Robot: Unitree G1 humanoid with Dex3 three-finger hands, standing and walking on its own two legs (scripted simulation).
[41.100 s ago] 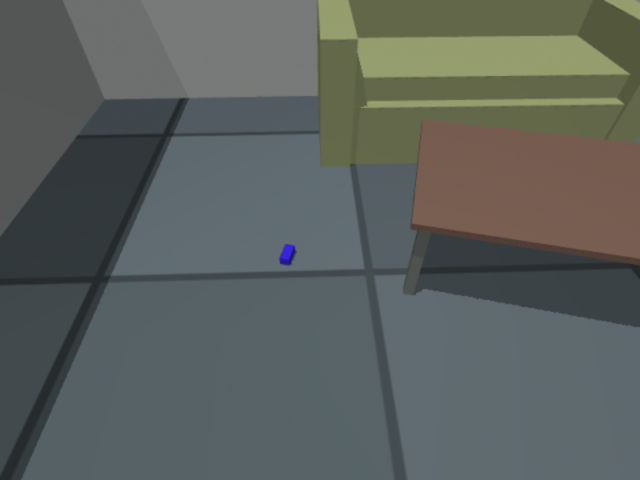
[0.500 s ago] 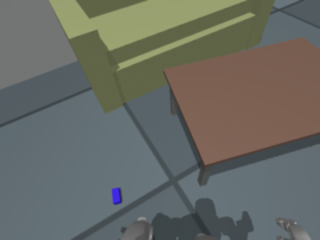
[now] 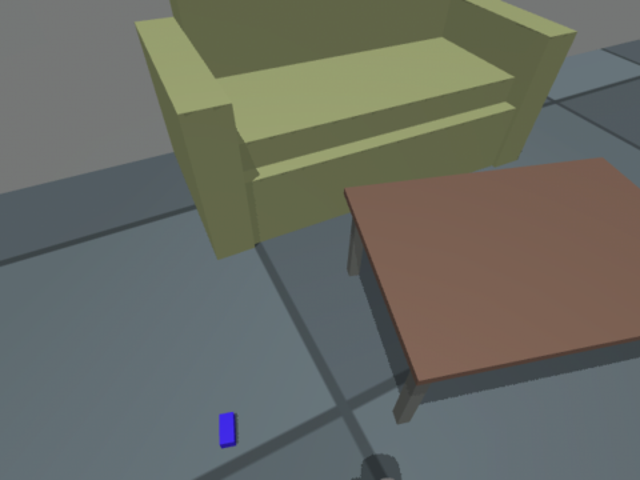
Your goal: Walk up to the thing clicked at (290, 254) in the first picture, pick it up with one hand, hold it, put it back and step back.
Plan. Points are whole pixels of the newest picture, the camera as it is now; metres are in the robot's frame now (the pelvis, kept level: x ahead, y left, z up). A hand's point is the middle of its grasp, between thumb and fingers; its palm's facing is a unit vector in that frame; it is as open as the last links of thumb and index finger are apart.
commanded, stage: walk up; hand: left
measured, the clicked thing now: (227, 429) +0.44 +0.26 -0.75
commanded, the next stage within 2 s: none
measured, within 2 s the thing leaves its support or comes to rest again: neither
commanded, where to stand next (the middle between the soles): +0.01 +0.00 m, yaw -2 degrees
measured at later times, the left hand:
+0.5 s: hand out of the picture +0.11 +0.28 -0.16, palm faces -0.05 -0.91 -0.40, open 7.4 cm
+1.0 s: hand out of the picture +0.08 +0.26 -0.14, palm faces -0.04 -0.94 -0.33, open 7.4 cm
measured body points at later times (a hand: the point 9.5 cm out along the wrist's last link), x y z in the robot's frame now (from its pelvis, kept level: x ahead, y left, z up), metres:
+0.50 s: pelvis -0.01 +0.01 -0.02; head +0.04 +0.00 +0.43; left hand +0.11 +0.32 -0.13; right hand +0.07 -0.31 -0.14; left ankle -0.02 +0.12 -0.73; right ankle +0.02 -0.11 -0.74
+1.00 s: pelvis -0.02 +0.01 +0.01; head -0.01 +0.01 +0.46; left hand +0.08 +0.31 -0.12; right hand +0.06 -0.30 -0.12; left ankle -0.02 +0.12 -0.73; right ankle +0.02 -0.11 -0.73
